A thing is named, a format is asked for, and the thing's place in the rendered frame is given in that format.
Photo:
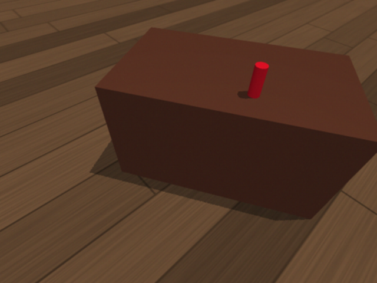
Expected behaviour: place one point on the can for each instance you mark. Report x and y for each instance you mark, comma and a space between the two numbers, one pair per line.
258, 78

